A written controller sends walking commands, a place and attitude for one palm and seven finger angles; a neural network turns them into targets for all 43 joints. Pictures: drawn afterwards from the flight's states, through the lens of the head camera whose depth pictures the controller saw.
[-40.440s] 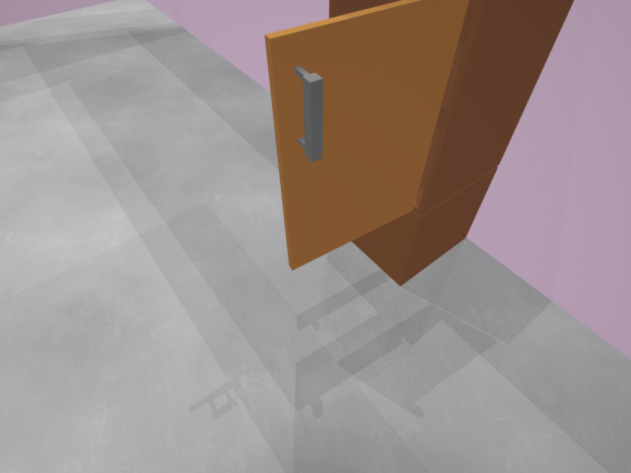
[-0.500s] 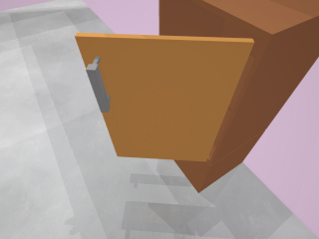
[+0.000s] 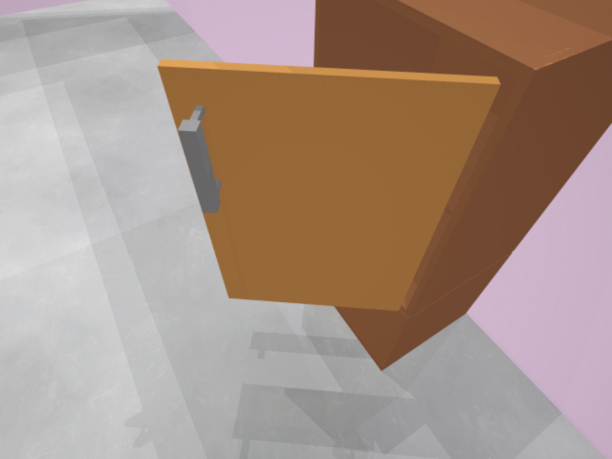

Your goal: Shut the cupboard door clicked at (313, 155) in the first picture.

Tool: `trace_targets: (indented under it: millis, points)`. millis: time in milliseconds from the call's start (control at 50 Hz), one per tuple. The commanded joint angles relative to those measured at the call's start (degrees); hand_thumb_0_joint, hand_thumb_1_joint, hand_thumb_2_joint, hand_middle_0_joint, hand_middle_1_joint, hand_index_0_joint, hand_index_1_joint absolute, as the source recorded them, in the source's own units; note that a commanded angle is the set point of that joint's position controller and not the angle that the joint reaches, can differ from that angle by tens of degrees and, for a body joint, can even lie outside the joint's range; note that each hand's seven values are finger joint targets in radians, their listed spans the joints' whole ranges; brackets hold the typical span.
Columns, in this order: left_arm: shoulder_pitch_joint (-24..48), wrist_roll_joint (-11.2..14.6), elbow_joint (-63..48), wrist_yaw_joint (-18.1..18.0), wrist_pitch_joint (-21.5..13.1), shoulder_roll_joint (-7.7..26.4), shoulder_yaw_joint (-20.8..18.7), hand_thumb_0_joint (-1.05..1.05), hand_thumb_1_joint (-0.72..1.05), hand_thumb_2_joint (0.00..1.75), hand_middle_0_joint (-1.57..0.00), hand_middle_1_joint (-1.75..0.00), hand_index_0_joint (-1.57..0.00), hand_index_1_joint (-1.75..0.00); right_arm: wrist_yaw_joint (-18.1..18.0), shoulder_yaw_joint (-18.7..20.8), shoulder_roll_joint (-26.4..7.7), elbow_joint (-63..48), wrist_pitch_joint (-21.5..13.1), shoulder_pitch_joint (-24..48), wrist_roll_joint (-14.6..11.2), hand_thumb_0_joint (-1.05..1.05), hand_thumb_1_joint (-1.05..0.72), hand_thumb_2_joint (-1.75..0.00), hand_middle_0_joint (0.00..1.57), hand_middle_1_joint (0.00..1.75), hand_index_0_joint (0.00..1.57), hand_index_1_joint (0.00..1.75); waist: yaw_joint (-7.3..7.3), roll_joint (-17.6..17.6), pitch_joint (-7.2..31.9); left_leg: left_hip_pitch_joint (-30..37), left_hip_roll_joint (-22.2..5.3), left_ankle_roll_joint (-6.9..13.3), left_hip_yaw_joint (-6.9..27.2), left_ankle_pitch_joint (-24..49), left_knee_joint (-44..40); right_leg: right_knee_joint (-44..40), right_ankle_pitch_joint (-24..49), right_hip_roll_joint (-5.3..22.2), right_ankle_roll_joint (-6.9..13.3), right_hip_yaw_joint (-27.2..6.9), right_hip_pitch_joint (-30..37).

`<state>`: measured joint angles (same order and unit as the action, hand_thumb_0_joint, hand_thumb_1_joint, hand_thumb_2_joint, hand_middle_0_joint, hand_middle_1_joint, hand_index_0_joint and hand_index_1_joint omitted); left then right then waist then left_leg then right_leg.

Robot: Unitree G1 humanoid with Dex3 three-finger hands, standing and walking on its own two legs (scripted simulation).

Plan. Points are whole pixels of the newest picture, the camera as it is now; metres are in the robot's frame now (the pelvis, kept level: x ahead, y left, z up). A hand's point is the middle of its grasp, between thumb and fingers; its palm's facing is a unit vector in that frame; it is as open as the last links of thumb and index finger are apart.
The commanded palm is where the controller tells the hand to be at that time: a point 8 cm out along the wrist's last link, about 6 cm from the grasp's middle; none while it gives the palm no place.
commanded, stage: look again from close up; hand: left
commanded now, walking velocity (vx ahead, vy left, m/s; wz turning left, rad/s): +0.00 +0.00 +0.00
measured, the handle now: (205, 161) +0.48 +0.18 +0.12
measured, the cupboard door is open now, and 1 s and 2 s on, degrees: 54 54 54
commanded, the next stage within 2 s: raise the hand and make a fist in 0.10 s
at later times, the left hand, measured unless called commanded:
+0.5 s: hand (159, 414) +0.17 +0.18 +0.01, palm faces +0.03 -1.00 -0.01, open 6.7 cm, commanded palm +0.09 +0.24 -0.04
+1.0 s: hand (137, 413) +0.17 +0.21 +0.01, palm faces -0.04 -1.00 -0.02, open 4.3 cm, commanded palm +0.13 +0.26 +0.03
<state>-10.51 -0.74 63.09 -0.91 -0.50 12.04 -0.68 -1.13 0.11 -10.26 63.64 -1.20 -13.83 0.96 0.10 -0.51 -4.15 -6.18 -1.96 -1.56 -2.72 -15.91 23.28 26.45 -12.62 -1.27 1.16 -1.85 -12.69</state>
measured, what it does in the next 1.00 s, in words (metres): lowers itself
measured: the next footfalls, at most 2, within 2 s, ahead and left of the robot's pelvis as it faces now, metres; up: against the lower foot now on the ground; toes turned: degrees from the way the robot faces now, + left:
none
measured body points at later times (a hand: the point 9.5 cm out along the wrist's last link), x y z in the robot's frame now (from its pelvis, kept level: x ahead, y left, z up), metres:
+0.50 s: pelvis -0.04 +0.01 -0.04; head -0.03 +0.00 +0.41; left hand +0.16 +0.24 +0.02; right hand +0.16 -0.23 -0.10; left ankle -0.04 +0.13 -0.74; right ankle +0.02 -0.11 -0.74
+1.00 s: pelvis -0.04 +0.02 -0.06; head +0.00 +0.02 +0.39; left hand +0.16 +0.26 +0.02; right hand +0.13 -0.18 -0.14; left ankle -0.04 +0.14 -0.74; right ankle +0.02 -0.11 -0.74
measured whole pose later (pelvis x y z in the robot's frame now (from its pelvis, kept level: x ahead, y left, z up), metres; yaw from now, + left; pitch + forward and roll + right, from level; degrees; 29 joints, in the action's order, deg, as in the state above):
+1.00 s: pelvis -0.04 +0.02 -0.06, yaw +3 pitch +7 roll -1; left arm -24.2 17.4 -10.8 16.9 -6.6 15.6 -9.0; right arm -3.6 -3.4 -10.3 27.7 -11.9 -18.0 -2.2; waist -0.5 1.6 3.8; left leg -35.2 -0.3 0.3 0.3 -28.1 56.3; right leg 54.1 -22.9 0.9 -0.6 0.8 -38.2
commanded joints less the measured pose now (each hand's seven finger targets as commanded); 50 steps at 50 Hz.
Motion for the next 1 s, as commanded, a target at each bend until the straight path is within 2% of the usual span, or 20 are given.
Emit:
trace_targets:
  millis: [0,160,180,200,220,240,260,280,340,360,400,480,540,600,680,740,780,860,940,980]
  points:
    - [-0.6,0.2,-2.4,-0.7,-1.1,8.1,-1.2,0.0,0.9,0.9,-0.2,-0.3,-0.2,-0.3,-0.7,1.4,-6.9,-1.4,-0.7,-3.0,0.0,0.0,-0.9,-0.9,0.2,0.3,0.2,0.3,-0.14,0.9,2.5,-2.0,-4.4,2.3,3.4,8.2,-3.8,-3.8,11.3,6.7,1.7,-5.4,1.9]
    - [-0.8,0.1,-2.1,-0.6,-1.0,8.0,-1.1,0.0,0.9,0.9,-0.2,-0.3,-0.2,-0.3,-0.6,1.4,-7.3,-1.1,-0.8,-2.5,0.0,0.0,-0.9,-0.9,0.2,0.3,0.2,0.3,0.04,1.6,2.0,-2.2,-4.3,2.5,3.8,7.5,-4.4,-4.5,9.1,6.5,1.5,-5.5,1.4]
    - [-10.8,0.0,0.6,-3.2,-2.1,6.4,-0.8,0.0,0.9,0.9,-0.2,-0.3,-0.2,-0.3,-0.2,1.9,-7.9,-5.0,-1.3,2.7,-0.9,0.0,-0.9,-0.9,0.2,0.3,0.2,0.3,2.47,2.2,9.2,-2.1,-5.3,1.1,-0.1,12.8,9.1,-1.5,37.0,10.8,0.0,-6.9,6.1]
    - [41.1,7.9,-89.6,-2.9,-19.0,46.7,-30.9,0.0,0.9,0.9,-0.2,-0.3,-0.2,-0.3,-7.7,4.5,-18.6,-20.7,-12.0,-4.6,-0.1,0.0,-0.9,-0.9,0.2,0.3,0.2,0.3,-5.37,3.2,29.0,14.0,-2.7,2.7,1.0,27.1,12.3,7.2,27.0,6.2,0.2,-2.4,11.0]
    - [0.1,7.4,-71.3,-3.3,-12.7,11.7,-4.1,0.0,0.9,0.9,-0.22,-0.32,-0.22,-0.32,-7.7,0.5,-9.7,-21.7,-15.7,2.7,-3.9,0.0,-0.9,-0.9,0.2,0.3,0.2,0.3,-2.25,24.6,33.1,9.3,2.3,2.4,1.6,29.4,9.8,15.9,16.5,1.6,0.1,2.2,4.3]
    - [-2.6,10.4,-72.2,-5.7,-10.1,12.7,-9.5,0.0,0.9,0.9,-0.24,-0.34,-0.24,-0.34,-6.7,-0.3,-10.8,-20.6,-17.3,5.2,-2.9,0.0,-0.9,-0.9,0.2,0.3,0.2,0.3,1.49,19.6,30.3,8.5,-0.2,0.5,2.4,35.3,8.0,9.7,8.9,2.0,0.6,5.3,3.1]
    - [-15.7,10.7,-59.7,-3.6,-4.7,-6.9,1.8,0.0,0.9,0.9,-0.25,-0.36,-0.25,-0.36,-4.1,0.6,-6.7,-20.6,-18.1,3.7,-3.1,0.0,-0.9,-0.9,0.2,0.3,0.2,0.3,-1.4,12.8,18.5,0.8,-1.0,0.7,2.2,29.2,3.9,5.4,6.6,2.5,-0.4,6.5,-2.5]
    - [-1.6,11.0,-68.3,-3.7,-6.8,-0.1,-1.2,0.0,0.9,0.9,-0.27,-0.38,-0.27,-0.38,-3.2,2.7,-10.2,-23.4,-19.2,2.2,-3.5,0.0,-0.9,-0.9,0.2,0.3,0.2,0.3,-3.43,9.2,8.8,-6.8,0.2,0.6,4.0,16.6,5.3,4.6,6.7,2.8,-0.5,5.4,-4.9]
    - [-19.7,12.2,-53.8,2.1,-14.8,-1.4,-5.3,0.0,0.9,0.9,-0.33,-0.44,-0.33,-0.44,-2.1,4.1,-9.4,-28.6,-20.2,3.9,-2.7,0.0,-0.9,-0.9,0.2,0.3,0.2,0.3,-0.49,-10.9,-4.9,-22.5,2.4,1.0,4.2,0.0,9.2,4.9,-8.4,2.3,-0.5,6.8,-14.4]
    - [-23.4,13.3,-49.8,5.5,-18.7,-3.5,-4.3,0.0,0.9,0.9,-0.35,-0.46,-0.35,-0.46,-1.4,4.1,-9.1,-29.8,-20.2,3.4,-2.4,0.0,-0.9,-0.9,0.2,0.3,0.2,0.3,0.11,-16.5,-6.3,-26.0,3.0,0.8,3.6,-3.4,11.8,6.1,-13.1,2.3,-0.7,6.1,-17.6]
    - [-28.1,15.6,-49.8,13.1,-27.0,-2.1,-6.3,0.0,0.9,0.9,-0.38,-0.5,-0.38,-0.5,0.0,5.1,-9.9,-32.9,-19.6,3.8,-1.5,0.0,-0.9,-0.9,0.2,0.3,0.2,0.3,1.92,-18.9,-1.7,-29.9,3.9,0.4,2.1,-5.2,17.5,9.8,-15.2,2.8,-0.1,3.5,-18.5]
    - [-21.8,15.6,-55.8,24.7,-33.5,9.1,-13.4,0.0,0.9,0.9,-0.46,-0.58,-0.46,-0.58,1.4,5.6,-11.7,-41.1,-17.9,6.2,-2.1,0.0,-0.9,-0.9,0.2,0.3,0.2,0.3,3.86,-6.0,9.0,-34.8,5.1,1.3,0.6,-7.0,24.6,17.4,-15.7,3.7,1.2,-0.5,-18.9]
    - [-10.5,19.0,-70.4,23.4,-33.4,11.2,-16.3,0.0,0.9,0.9,-0.51,-0.64,-0.51,-0.64,0.1,4.5,-10.5,-44.7,-17.6,5.9,-2.1,0.0,-0.9,-0.9,0.2,0.3,0.2,0.3,3.93,5.0,17.1,-35.1,5.0,2.0,1.1,-9.8,27.2,21.2,-21.5,3.1,0.8,-1.2,-21.7]
    - [-2.1,20.5,-87.3,19.7,-35.8,9.8,-13.8,0.0,0.9,0.9,-0.57,-0.7,-0.57,-0.7,-1.1,3.3,-9.7,-45.6,-18.3,4.8,-2.0,0.0,-0.9,-0.9,0.2,0.3,0.2,0.3,1.4,11.3,22.4,-31.2,4.3,2.7,3.2,-10.8,28.8,23.2,-19.0,1.9,0.9,-0.5,-23.8]
    - [-0.3,18.8,-90.9,19.2,-35.1,5.7,-4.3,0.0,0.9,0.9,-0.64,-0.78,-0.64,-0.78,-2.8,2.2,-11.0,-43.0,-18.9,2.9,-2.2,0.0,-0.9,-0.9,0.2,0.3,0.2,0.3,-3.4,7.7,18.5,-31.7,2.9,3.5,5.2,-11.4,30.4,24.0,-16.6,0.7,0.6,1.0,-27.6]
    - [-3.1,17.3,-81.4,21.6,-27.4,6.5,-2.9,0.0,0.9,0.9,-0.69,-0.84,-0.69,-0.84,-4.0,1.5,-11.8,-42.4,-18.1,2.4,-3.5,0.0,-0.9,-0.9,0.2,0.3,0.2,0.3,-4.1,1.6,12.5,-35.7,2.5,3.6,6.4,-15.0,28.7,20.7,-21.0,0.5,0.1,0.9,-26.8]
    - [-7.0,16.2,-77.1,22.8,-19.6,7.9,-4.0,0.0,0.9,0.9,-0.73,-0.88,-0.73,-0.88,-4.1,1.7,-11.7,-43.4,-17.2,2.1,-4.3,0.0,-0.9,-0.9,0.2,0.3,0.2,0.3,-2.3,0.6,11.0,-36.6,2.5,3.2,6.2,-17.0,26.1,18.4,-23.4,1.2,-0.3,0.8,-24.8]
    - [-14.1,17.6,-80.1,20.8,-8.7,12.4,-14.0,0.0,0.9,0.9,-0.81,-0.96,-0.81,-0.96,-3.6,1.3,-10.1,-47.3,-14.6,4.5,-4.3,0.0,-0.9,-0.9,0.2,0.3,0.2,0.3,3.5,-0.1,17.7,-33.3,3.2,2.8,5.4,-10.5,22.3,18.1,-19.3,2.3,-0.2,2.0,-15.5]
    - [-14.4,21.8,-90.8,14.4,-11.5,12.7,-21.1,0.0,0.9,0.9,-0.88,-1.04,-0.88,-1.04,-3.5,0.8,-8.0,-47.3,-14.4,5.1,-3.2,0.0,-0.9,-0.9,0.2,0.3,0.2,0.3,5.57,-0.6,21.0,-29.3,3.0,2.0,5.2,1.5,21.3,20.7,-3.7,0.8,0.3,5.2,-9.4]
    - [-14.1,20.9,-92.2,13.4,-15.0,10.3,-18.1,0.0,0.9,0.9,-0.92,-1.08,-0.92,-1.08,-3.0,0.7,-7.9,-46.2,-15.3,2.8,-2.8,0.0,-0.9,-0.9,0.2,0.3,0.2,0.3,4.32,2.1,20.5,-27.3,2.7,1.7,5.0,5.7,20.8,21.6,2.0,0.4,0.3,6.1,-10.8]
